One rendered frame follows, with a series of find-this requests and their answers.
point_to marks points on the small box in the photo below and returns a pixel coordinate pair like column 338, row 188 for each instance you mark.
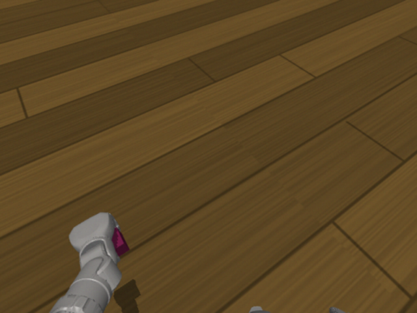
column 119, row 242

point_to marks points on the left robot arm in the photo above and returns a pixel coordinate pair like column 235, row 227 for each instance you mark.
column 92, row 289

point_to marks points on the left robot hand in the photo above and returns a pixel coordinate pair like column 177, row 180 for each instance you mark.
column 99, row 225

